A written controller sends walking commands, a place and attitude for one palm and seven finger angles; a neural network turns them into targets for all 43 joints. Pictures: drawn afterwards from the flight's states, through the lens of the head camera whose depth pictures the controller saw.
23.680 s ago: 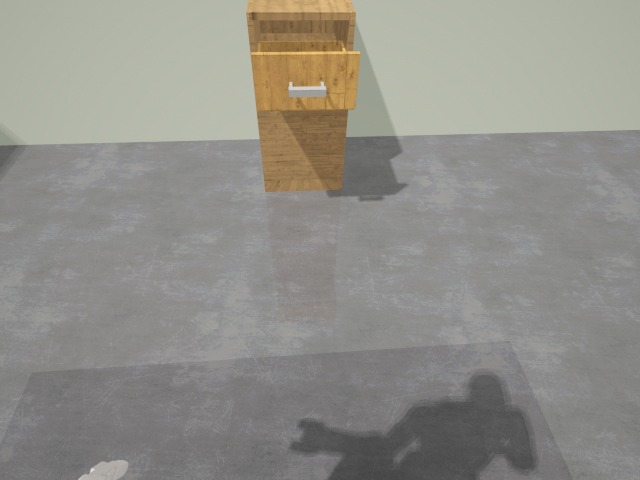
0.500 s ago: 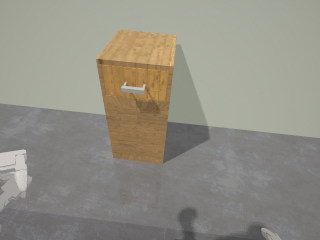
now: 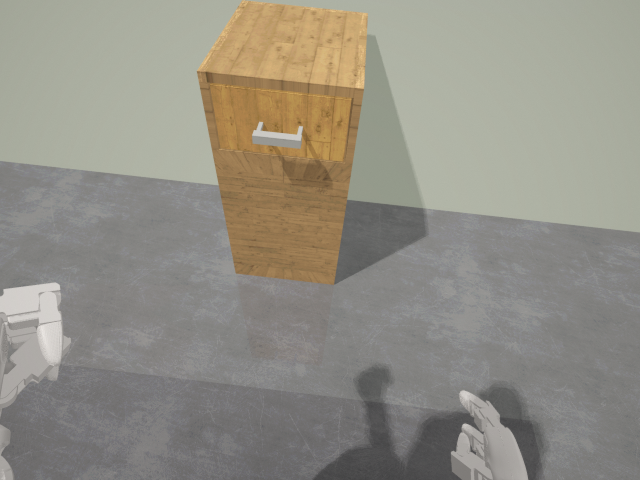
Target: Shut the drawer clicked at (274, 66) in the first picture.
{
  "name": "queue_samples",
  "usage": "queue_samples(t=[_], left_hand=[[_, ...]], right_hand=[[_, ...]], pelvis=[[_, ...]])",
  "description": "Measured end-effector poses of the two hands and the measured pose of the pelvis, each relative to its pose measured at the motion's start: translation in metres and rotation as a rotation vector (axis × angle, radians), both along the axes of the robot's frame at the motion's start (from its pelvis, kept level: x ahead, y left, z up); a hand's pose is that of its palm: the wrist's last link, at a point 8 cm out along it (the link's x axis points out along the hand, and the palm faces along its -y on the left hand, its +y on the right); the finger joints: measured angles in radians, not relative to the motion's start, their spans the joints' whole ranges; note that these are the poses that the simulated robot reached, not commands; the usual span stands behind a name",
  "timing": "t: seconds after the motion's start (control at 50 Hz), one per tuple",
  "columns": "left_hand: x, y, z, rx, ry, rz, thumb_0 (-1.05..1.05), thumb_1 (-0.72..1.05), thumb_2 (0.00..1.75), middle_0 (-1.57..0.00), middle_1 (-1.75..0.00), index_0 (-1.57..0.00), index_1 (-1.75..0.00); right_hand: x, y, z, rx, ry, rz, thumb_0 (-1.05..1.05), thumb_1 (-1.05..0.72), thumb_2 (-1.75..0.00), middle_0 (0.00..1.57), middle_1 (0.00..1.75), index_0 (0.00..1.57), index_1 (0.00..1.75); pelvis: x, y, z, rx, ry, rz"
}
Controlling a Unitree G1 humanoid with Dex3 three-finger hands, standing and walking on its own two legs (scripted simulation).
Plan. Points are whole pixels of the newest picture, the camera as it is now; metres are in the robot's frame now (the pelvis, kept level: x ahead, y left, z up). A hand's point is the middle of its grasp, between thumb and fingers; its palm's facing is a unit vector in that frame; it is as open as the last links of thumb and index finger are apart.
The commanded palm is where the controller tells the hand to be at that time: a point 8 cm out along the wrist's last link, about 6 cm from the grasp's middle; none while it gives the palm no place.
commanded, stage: stop stepping back and stand still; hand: left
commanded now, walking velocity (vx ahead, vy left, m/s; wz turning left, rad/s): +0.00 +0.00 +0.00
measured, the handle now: (278, 133) +0.86 +0.15 -0.09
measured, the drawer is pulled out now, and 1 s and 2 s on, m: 0.00 0.00 0.00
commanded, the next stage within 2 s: let the arm hang, fingers relaxed in 0.24 s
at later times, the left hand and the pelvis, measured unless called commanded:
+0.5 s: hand (128, 462) +0.15 +0.24 -0.07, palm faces +0.10 -0.91 -0.39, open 3.1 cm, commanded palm none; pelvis -0.02 +0.00 -0.01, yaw +2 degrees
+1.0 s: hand out of the picture -0.09 +0.20 -0.16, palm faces +0.07 -0.96 -0.28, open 6.2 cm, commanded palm none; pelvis -0.03 -0.01 +0.00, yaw +3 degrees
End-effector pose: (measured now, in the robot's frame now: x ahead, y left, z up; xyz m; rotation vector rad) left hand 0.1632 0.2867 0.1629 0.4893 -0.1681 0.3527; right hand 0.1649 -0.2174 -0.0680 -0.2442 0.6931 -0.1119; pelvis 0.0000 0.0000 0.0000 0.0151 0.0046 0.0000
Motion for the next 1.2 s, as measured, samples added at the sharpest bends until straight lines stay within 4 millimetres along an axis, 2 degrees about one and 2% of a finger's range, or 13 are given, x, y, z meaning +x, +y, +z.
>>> queue_samples(t=[0.12,0.2,0.34,0.38,0.42,0.46,0.52,0.56,0.64,0.78,0.9,1.02,1.2], left_hand=[[-0.009,-0.03,0.025,0.079,-0.025,-0.145,0.02,0.89,0.9,-1.41,-1.6,-1.41,-1.6],[-0.018,-0.022,0.03,0.107,-0.016,-0.113,0.02,0.88,0.9,-1.41,-1.59,-1.41,-1.6],[-0.023,-0.003,0.008,0.032,0.031,0.015,0.02,0.88,0.9,-1.41,-1.6,-1.41,-1.6],[-0.016,0.0,-0.021,0.016,0.124,-0.002,0.01,0.89,0.9,-1.41,-1.59,-1.41,-1.6],[-0.01,0.006,-0.078,-0.066,0.34,0.022,0.01,0.89,0.9,-1.39,-1.58,-1.4,-1.59],[-0.017,0.005,-0.141,-0.162,0.58,0.062,0.01,0.89,0.9,-1.36,-1.56,-1.37,-1.56],[-0.05,-0.013,-0.221,-0.299,0.886,0.092,0.01,0.9,0.9,-1.29,-1.49,-1.3,-1.49],[-0.078,-0.032,-0.26,-0.383,1.045,0.095,0.01,0.9,0.9,-1.24,-1.43,-1.24,-1.43],[-0.141,-0.062,-0.303,-0.494,1.285,0.133,0.02,0.9,0.9,-1.1,-1.31,-1.1,-1.29],[-0.23,-0.047,-0.305,-0.54,1.488,0.301,0.01,0.9,0.9,-0.84,-1.03,-0.84,-1.03],[-0.265,-0.041,-0.293,-0.521,1.584,0.375,0.01,0.9,0.9,-0.61,-0.76,-0.6,-0.76],[-0.256,-0.047,-0.291,-0.515,1.571,0.373,0.01,0.9,0.9,-0.38,-0.51,-0.38,-0.51],[-0.207,-0.071,-0.299,-0.532,1.482,0.28,0.01,0.9,0.9,-0.23,-0.33,-0.23,-0.34]], right_hand=[[-0.01,-0.009,0.003,0.011,-0.005,-0.006,0.01,-0.91,-0.9,0.2,0.3,0.21,0.3],[-0.018,-0.02,-0.003,0.008,0.037,-0.051,0.01,-0.91,-0.9,0.2,0.3,0.21,0.3],[-0.026,-0.029,-0.008,-0.016,0.065,-0.086,0.01,-0.91,-0.9,0.2,0.3,0.21,0.3],[-0.024,-0.031,-0.016,-0.001,0.074,-0.035,0.01,-0.91,-0.9,0.2,0.3,0.2,0.3],[-0.025,-0.035,-0.03,0.01,0.119,-0.006,0.01,-0.91,-0.9,0.2,0.3,0.2,0.3],[-0.03,-0.038,-0.04,0.016,0.159,-0.008,0.01,-0.91,-0.9,0.2,0.3,0.21,0.3],[-0.047,-0.041,-0.046,0.009,0.22,-0.023,0.01,-0.91,-0.9,0.2,0.3,0.21,0.3],[-0.064,-0.042,-0.047,-0.006,0.276,-0.031,0.01,-0.91,-0.9,0.2,0.3,0.21,0.3],[-0.102,-0.043,-0.05,-0.032,0.419,-0.049,0.0,-0.91,-0.9,0.2,0.3,0.2,0.3],[-0.158,-0.037,-0.063,-0.012,0.629,-0.078,0.0,-0.91,-0.9,0.2,0.3,0.2,0.3],[-0.182,-0.026,-0.074,0.043,0.695,-0.103,0.0,-0.91,-0.9,0.2,0.3,0.2,0.3],[-0.191,-0.018,-0.081,0.083,0.715,-0.113,0.0,-0.91,-0.9,0.2,0.3,0.2,0.3],[-0.189,-0.019,-0.081,0.1,0.702,-0.135,0.0,-0.91,-0.9,0.2,0.3,0.2,0.3]], pelvis=[[-0.008,-0.006,0.002,-0.023,0.012,0.003],[-0.007,-0.006,0.001,-0.043,0.014,0.004],[-0.005,-0.004,0.003,-0.03,-0.002,0.002],[-0.008,-0.002,0.0,-0.032,0.006,0.021],[-0.014,0.0,-0.004,-0.034,0.005,0.032],[-0.017,0.001,-0.008,-0.034,0.0,0.036],[-0.02,-0.002,-0.01,-0.031,-0.017,0.04],[-0.021,-0.004,-0.011,-0.029,-0.029,0.044],[-0.026,-0.009,-0.007,-0.033,-0.038,0.049],[-0.031,-0.011,-0.001,-0.042,-0.036,0.059],[-0.031,-0.01,0.002,-0.038,-0.042,0.052],[-0.03,-0.011,0.003,-0.029,-0.045,0.045],[-0.024,-0.017,0.003,-0.021,-0.048,0.038]])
